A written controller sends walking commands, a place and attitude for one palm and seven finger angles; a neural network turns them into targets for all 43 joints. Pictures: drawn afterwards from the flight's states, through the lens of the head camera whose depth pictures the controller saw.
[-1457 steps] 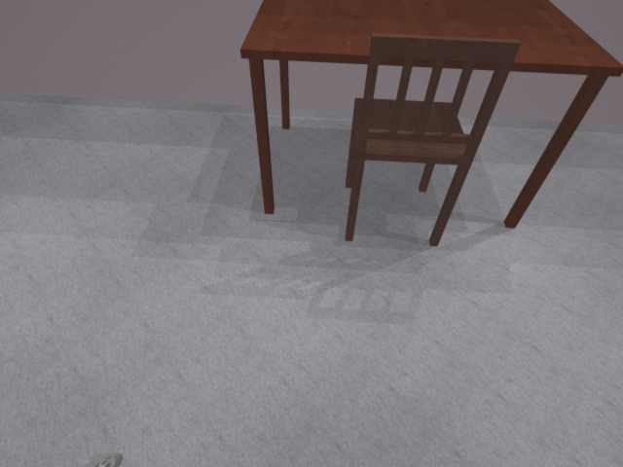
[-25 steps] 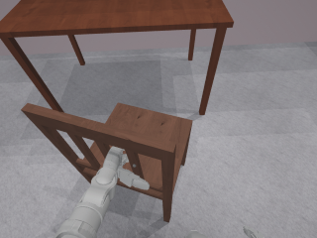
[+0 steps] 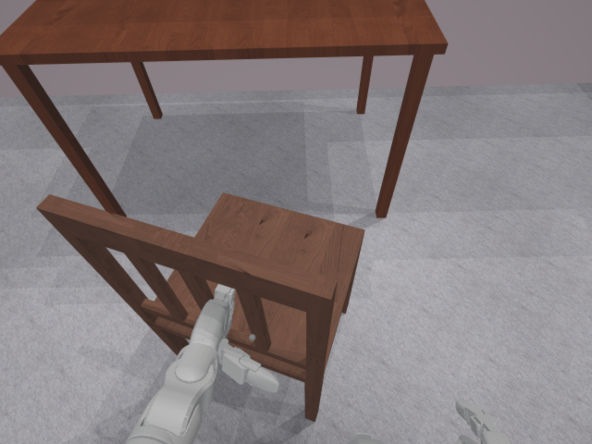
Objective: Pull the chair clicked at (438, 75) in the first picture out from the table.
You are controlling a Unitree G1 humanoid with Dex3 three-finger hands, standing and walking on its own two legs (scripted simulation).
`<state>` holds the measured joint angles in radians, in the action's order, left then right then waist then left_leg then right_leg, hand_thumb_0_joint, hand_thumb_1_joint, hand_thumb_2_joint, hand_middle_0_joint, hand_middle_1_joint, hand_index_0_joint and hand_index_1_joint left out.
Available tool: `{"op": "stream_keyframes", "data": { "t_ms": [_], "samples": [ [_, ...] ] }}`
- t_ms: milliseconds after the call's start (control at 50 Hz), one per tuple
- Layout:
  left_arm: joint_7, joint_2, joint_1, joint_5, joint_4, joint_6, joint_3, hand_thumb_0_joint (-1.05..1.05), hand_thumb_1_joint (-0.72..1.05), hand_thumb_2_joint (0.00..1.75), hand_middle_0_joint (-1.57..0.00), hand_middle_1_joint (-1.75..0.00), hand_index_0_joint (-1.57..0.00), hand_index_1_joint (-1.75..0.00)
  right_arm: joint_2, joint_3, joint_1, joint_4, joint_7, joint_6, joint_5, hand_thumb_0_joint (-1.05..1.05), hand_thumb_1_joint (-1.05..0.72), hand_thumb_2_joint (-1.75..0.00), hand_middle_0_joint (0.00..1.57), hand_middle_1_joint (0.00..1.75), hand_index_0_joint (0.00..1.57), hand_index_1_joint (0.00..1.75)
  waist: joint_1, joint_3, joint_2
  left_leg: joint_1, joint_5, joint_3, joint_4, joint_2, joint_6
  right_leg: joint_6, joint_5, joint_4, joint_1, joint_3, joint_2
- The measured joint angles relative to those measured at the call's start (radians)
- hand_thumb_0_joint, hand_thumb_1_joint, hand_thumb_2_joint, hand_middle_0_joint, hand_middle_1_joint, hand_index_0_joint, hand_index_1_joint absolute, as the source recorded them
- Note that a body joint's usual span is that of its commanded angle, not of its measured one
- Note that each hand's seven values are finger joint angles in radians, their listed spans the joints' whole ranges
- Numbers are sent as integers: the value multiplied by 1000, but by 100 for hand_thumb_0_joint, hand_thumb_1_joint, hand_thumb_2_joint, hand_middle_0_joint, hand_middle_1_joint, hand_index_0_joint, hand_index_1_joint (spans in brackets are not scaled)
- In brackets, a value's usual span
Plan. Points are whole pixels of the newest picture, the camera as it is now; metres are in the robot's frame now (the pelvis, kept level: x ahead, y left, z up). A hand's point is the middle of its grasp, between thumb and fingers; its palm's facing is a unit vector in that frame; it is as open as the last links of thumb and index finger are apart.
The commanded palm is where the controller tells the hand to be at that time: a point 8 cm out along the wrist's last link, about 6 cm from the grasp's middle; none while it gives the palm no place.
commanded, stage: draw the fingers out of the gap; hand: left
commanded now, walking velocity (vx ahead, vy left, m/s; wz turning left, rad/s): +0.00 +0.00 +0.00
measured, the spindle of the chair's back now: (206, 302) +0.35 +0.15 -0.07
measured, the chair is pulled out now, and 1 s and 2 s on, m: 0.56 0.56 0.56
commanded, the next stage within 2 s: draw the hand back to the body in 0.54 s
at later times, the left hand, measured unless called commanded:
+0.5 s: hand (242, 407) +0.19 +0.07 -0.04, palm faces -0.16 -0.98 -0.11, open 17.5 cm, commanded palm +0.17 +0.12 -0.02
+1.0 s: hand (190, 407) +0.18 +0.12 +0.04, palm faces +0.02 -1.00 -0.04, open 17.5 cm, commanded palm +0.14 +0.18 +0.05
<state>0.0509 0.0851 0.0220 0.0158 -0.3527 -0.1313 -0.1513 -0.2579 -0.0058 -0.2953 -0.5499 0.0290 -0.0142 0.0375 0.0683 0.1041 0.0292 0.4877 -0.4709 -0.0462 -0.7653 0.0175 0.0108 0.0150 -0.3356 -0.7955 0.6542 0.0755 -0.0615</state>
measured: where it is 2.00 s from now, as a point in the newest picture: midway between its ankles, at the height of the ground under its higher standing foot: outside the picture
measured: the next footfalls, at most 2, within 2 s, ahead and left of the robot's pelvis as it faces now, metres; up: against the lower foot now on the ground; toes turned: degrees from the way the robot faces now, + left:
none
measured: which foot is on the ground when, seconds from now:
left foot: down 0.00-1.00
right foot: down 0.00-1.00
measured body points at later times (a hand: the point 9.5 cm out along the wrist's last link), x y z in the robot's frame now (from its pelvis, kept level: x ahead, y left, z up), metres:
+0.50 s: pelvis +0.00 +0.00 -0.02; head +0.04 -0.01 +0.43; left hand +0.19 +0.13 -0.03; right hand +0.19 -0.23 -0.09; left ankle -0.06 +0.13 -0.71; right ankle +0.03 -0.11 -0.71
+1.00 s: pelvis -0.02 +0.01 -0.05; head +0.04 +0.00 +0.39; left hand +0.17 +0.17 +0.04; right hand +0.18 -0.21 -0.14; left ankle -0.06 +0.13 -0.71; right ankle +0.03 -0.11 -0.71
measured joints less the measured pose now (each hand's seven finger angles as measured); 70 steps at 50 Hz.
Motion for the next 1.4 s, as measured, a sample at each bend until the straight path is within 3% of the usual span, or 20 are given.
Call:
{"op": "stream_keyframes", "data": {
  "t_ms": [160,340,680,720,780,820,880,900,940,1060,1180,1280,1400],
  "samples": [
    [17,14,-195,-19,207,-41,-73,-1,-54,20,-2,-1,-1,0,8,10,29,41,16,-15,-1,1,-91,-90,20,30,20,30,-17,8,8,13,-27,24,-41,-3,2,0,-33,-37,0,22,-9],
    [10,26,-313,-39,350,-76,-114,-1,-54,20,-1,0,-1,0,13,30,65,93,29,-34,-5,1,-90,-90,20,30,21,30,-31,15,10,40,-55,45,-100,-9,1,-1,-62,-87,16,39,-21],
    [9,55,-542,-72,566,-101,-150,-1,-54,20,-1,0,-1,0,11,41,17,162,46,-35,-5,1,-90,-90,20,30,21,30,-29,34,7,97,-90,48,-185,-14,-8,-8,-86,-153,64,38,-30],
    [16,43,-572,-2,596,-44,-134,-1,-54,20,-1,0,-1,0,14,39,13,154,48,-57,-3,1,-90,-90,20,30,21,30,-27,36,4,113,-94,48,-199,-14,-9,-9,-87,-163,78,37,-30],
    [30,18,-607,62,652,106,-106,-1,-54,20,-1,0,-1,0,23,29,7,133,40,-98,-2,1,-90,-90,20,30,21,30,-34,42,-6,149,-105,48,-233,-13,-8,-8,-93,-190,114,36,-31],
    [38,8,-614,72,684,217,-86,-1,-54,20,-1,0,-1,0,29,21,8,116,26,-117,-3,1,-90,-90,20,30,21,30,-44,48,-11,181,-115,47,-263,-13,-7,-7,-99,-215,145,34,-31],
    [43,3,-608,48,708,390,-50,-1,-54,20,-1,0,-1,0,39,5,26,93,-5,-128,-8,1,-90,-90,20,30,21,30,-59,59,-14,245,-136,44,-324,-11,-7,-6,-113,-270,210,28,-32],
    [38,6,-604,40,712,430,-38,-1,-55,20,-1,0,-1,0,41,1,35,88,-14,-124,-8,1,-90,-90,20,30,21,30,-63,58,-14,263,-144,42,-345,-9,-7,-5,-118,-289,229,25,-31],
    [16,19,-604,37,721,456,-19,-1,-55,20,0,0,0,0,45,-3,52,88,-25,-104,-3,1,-90,-90,20,30,21,30,-73,48,-7,280,-157,37,-373,-7,-9,-7,-125,-314,249,19,-29],
    [-37,91,-666,103,788,350,21,-1,-55,20,0,0,0,0,58,15,61,112,9,-65,20,1,-90,-90,20,30,21,30,-81,21,25,228,-145,33,-334,-5,-13,-11,-114,-277,198,16,-25],
    [-49,107,-683,160,837,355,111,-1,-52,21,-1,-1,-1,-1,58,23,44,96,36,-97,29,1,-90,-90,20,30,21,30,-79,23,31,149,-111,48,-246,-6,-10,-11,-89,-189,108,36,-22],
    [43,162,-688,60,847,203,141,-1,-42,26,-2,-3,-3,-3,45,11,26,87,68,-67,12,1,-90,-90,20,30,21,30,-87,6,35,14,-75,55,-134,-7,-7,-12,-65,-87,-29,47,-19],
    [109,205,-699,38,834,110,182,-1,-23,35,-5,-7,-5,-7,24,12,24,51,91,-79,3,1,-90,-90,20,30,20,30,-96,-26,45,-155,-22,63,12,-8,-7,-15,-27,46,-200,61,-13]
  ]
}}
